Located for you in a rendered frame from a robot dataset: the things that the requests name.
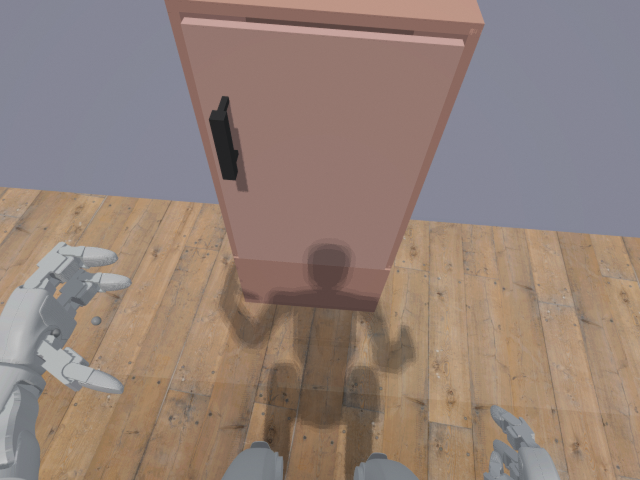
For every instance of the right robot shin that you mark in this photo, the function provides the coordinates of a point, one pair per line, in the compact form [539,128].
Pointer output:
[377,456]

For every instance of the robot left forearm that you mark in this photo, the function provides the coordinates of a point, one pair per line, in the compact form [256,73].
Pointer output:
[20,389]

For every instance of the left robot thigh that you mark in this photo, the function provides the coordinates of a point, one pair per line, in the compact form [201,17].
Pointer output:
[255,464]

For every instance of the robot right hand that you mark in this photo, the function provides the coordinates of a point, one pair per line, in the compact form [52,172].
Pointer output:
[530,463]

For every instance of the robot left hand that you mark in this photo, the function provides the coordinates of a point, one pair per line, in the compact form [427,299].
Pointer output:
[32,312]

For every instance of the cupboard door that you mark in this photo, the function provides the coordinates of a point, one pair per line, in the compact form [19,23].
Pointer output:
[331,127]

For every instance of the handle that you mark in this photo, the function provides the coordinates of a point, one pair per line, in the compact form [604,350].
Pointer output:
[220,128]

